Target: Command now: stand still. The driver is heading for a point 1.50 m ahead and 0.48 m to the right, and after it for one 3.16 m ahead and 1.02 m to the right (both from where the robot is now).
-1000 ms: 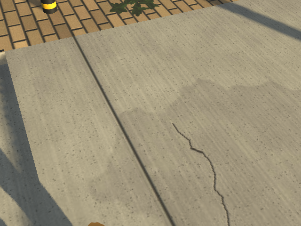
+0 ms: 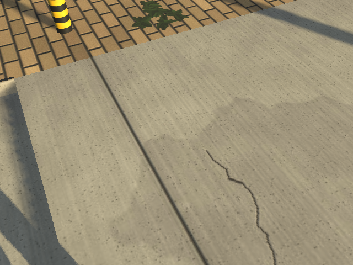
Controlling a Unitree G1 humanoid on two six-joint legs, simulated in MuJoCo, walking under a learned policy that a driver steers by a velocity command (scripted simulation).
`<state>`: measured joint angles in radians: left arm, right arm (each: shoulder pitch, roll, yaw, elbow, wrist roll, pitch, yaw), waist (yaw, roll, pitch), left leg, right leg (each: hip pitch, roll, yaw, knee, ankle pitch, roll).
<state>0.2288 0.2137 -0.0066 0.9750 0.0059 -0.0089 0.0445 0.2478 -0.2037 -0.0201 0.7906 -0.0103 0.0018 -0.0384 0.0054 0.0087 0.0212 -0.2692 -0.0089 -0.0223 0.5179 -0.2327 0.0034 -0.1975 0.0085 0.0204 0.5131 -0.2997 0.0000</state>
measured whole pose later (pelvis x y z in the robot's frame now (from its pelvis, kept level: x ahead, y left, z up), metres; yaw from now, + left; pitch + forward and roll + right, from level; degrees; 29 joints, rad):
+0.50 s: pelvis +0.06 +0.02 +0.00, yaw -1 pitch +1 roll +1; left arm 0.39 0.26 0.01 1.04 -0.03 -0.05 0.02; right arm 0.30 -0.22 -0.03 0.94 0.02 -0.10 0.00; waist 0.01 -0.04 -0.03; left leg -0.24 -0.03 0.05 0.53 -0.30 0.07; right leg -0.17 -0.02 0.06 0.58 -0.40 -0.03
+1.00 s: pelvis +0.31 -0.03 -0.02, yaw +0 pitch +2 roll +1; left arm 0.01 0.27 0.02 0.82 0.01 -0.10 -0.04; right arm 0.42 -0.25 -0.02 0.98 0.00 -0.07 -0.01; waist -0.04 0.00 0.06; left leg -0.16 -0.03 -0.09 1.05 -0.50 -0.02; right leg -0.50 0.02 -0.05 0.57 -0.10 -0.07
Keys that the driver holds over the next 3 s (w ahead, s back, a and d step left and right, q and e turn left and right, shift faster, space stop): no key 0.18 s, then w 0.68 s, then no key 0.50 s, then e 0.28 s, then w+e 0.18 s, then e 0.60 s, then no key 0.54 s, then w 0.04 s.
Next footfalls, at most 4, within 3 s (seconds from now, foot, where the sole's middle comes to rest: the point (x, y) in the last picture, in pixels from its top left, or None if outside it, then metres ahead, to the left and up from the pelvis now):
0.92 right None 0.47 -0.12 -0.77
1.34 left None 0.49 0.11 -0.77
2.24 left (199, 211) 0.74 -0.05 -0.77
2.66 right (249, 256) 0.56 -0.23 -0.77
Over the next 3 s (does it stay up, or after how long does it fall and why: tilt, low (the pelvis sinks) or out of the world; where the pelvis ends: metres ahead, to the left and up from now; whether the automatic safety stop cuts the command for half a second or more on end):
stays up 0.59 -0.13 0.00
